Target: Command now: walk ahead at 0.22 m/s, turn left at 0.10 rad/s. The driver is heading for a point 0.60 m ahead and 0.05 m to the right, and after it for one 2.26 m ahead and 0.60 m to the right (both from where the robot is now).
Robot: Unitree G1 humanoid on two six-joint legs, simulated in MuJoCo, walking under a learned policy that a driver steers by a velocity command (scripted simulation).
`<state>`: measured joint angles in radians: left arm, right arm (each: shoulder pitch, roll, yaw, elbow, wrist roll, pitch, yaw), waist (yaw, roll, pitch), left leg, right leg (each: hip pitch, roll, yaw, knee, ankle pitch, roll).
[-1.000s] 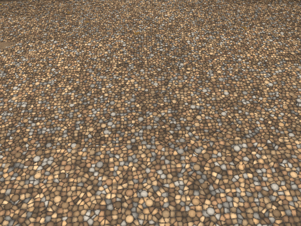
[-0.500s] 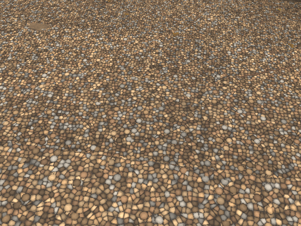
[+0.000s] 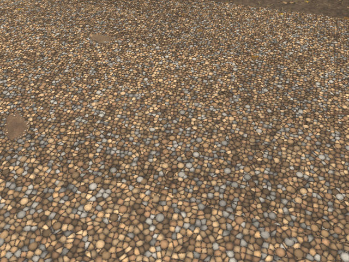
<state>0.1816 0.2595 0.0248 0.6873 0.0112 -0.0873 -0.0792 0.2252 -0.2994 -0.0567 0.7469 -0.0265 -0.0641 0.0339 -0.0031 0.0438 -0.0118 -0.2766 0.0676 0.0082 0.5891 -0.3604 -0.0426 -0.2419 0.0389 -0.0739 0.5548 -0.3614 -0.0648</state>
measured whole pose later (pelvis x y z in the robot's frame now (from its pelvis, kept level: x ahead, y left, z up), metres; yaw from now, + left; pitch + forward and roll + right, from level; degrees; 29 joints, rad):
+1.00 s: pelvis +0.46 +0.02 +0.01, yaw -3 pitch +3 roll -2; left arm 0.49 0.17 0.01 0.96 0.07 -0.11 -0.09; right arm 0.05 -0.20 0.02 0.79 -0.09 -0.06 0.04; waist 0.12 0.02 -0.03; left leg -0.64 0.08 -0.02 0.62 -0.01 0.01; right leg -0.08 0.08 0.01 0.33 -0.30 -0.07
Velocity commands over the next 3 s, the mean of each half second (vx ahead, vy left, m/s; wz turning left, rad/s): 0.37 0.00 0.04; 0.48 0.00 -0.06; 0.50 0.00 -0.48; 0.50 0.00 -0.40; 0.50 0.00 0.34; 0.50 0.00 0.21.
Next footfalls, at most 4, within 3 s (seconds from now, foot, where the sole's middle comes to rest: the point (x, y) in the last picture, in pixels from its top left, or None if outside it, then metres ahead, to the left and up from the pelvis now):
0.58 right None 0.41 -0.07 -0.77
1.08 left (153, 220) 0.66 0.14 -0.77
1.74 right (237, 187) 0.92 -0.25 -0.95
2.16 left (219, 126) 1.32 -0.20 -0.95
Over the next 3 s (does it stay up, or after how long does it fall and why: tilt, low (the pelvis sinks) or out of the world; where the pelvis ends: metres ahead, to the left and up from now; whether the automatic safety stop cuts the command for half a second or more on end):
stays up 1.61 -0.33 -0.34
